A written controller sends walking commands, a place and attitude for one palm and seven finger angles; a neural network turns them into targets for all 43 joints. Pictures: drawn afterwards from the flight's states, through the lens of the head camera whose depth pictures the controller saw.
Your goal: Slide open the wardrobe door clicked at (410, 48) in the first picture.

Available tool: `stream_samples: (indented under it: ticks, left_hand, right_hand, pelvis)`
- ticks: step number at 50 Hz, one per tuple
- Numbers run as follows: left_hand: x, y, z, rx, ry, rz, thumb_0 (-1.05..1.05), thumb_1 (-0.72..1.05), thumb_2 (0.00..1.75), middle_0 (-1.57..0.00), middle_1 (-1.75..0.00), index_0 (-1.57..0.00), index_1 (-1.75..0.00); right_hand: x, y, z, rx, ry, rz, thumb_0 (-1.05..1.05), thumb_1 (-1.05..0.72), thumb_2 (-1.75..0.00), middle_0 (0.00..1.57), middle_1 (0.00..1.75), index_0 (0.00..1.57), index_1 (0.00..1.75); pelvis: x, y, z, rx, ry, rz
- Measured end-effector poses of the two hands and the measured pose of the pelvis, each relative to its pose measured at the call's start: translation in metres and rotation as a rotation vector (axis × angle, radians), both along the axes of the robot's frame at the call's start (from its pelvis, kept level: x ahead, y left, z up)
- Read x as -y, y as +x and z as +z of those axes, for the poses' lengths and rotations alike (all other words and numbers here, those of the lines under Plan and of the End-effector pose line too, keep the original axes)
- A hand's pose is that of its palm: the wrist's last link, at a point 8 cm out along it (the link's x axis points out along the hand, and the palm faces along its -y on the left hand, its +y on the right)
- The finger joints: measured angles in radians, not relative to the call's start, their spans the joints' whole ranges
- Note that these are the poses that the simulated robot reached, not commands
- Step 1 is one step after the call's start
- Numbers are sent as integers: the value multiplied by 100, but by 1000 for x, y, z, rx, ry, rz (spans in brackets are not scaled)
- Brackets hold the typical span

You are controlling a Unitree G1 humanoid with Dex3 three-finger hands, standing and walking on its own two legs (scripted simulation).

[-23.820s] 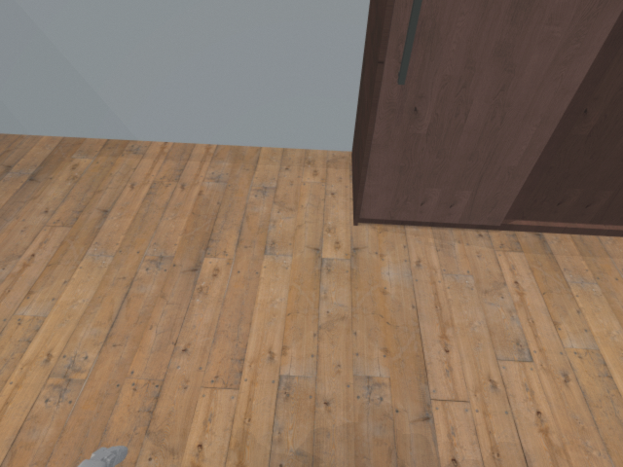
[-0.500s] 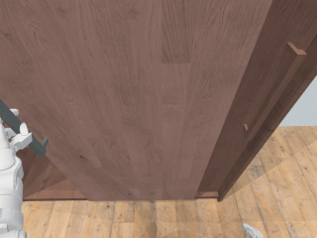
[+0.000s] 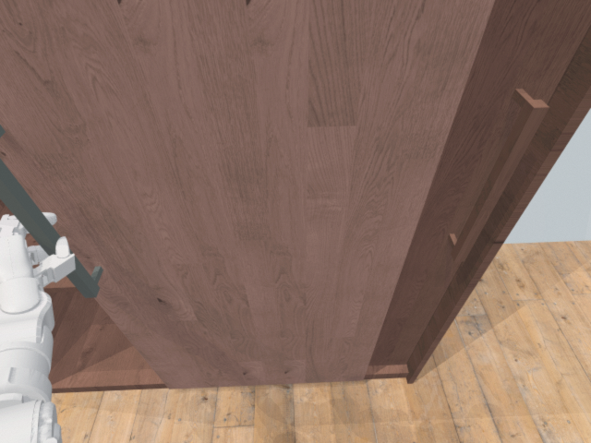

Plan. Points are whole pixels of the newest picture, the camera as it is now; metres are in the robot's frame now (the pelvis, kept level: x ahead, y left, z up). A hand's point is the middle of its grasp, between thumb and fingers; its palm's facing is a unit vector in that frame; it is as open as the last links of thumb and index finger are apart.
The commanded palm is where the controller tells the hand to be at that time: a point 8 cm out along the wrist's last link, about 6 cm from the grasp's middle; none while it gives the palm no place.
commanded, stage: stop walking and hold the door there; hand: left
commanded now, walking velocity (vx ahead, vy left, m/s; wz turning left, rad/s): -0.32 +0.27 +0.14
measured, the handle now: (51, 225) +0.40 +0.38 +0.09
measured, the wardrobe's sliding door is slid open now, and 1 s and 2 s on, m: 0.45 0.45 0.45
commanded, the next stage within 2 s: loosen the grip on the handle in 1.16 s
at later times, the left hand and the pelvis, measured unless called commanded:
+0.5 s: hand (57, 265) +0.34 +0.35 +0.07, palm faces +0.40 -0.85 -0.35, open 7.0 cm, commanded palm +0.30 +0.37 +0.06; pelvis -0.07 +0.07 -0.01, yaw +2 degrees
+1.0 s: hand (51, 265) +0.34 +0.36 +0.07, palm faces +0.31 -0.90 -0.31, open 6.9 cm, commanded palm +0.30 +0.38 +0.06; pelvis -0.07 +0.10 -0.01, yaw +1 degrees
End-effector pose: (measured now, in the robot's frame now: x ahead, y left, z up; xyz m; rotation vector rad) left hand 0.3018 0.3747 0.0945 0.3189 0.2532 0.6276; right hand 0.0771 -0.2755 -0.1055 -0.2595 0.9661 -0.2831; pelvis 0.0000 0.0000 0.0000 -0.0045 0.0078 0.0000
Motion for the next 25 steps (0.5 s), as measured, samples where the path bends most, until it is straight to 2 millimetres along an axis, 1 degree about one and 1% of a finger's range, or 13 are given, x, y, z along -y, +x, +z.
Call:
stream_samples:
  ticks: [5,8,12,15,17,22,25]
  left_hand:
    - [-1,0,0,-1,9,-9,-8,65,83,-23,-127,-22,-127]
    - [-4,0,0,4,11,-34,-8,63,83,-24,-128,-23,-128]
    - [-11,0,-2,25,10,-92,-10,59,84,-27,-131,-27,-128]
    - [-17,0,-4,54,18,-143,-12,56,83,-29,-134,-30,-128]
    - [-18,0,-5,62,23,-164,-12,57,82,-28,-134,-29,-126]
    - [-16,-3,-5,57,13,-183,-11,64,78,-21,-133,-21,-121]
    - [-14,-4,-5,49,7,-182,-10,67,78,-18,-131,-18,-120]
  right_hand:
    - [-2,2,-9,-25,12,8,1,-90,-90,20,30,20,30]
    - [-6,5,-14,-36,8,7,1,-90,-90,20,30,20,30]
    - [-21,10,-13,-30,-17,34,1,-90,-90,20,30,20,30]
    - [-39,13,-15,-9,-38,51,1,-90,-90,20,30,20,30]
    - [-56,13,-13,7,-20,58,1,-90,-90,20,30,20,30]
    - [-104,1,-14,22,85,122,1,-90,-90,20,30,20,30]
    - [-123,-12,-21,-2,145,150,0,-90,-90,20,30,20,30]
  pelvis:
    - [-5,-5,-3,-3,-14,9]
    - [-17,-10,-6,-5,-8,16]
    - [-36,-22,-8,-6,17,55]
    - [-54,-35,-15,2,25,80]
    - [-61,-45,-15,10,37,63]
    - [-67,-62,-9,-15,23,38]
    - [-66,-68,-10,-33,34,33]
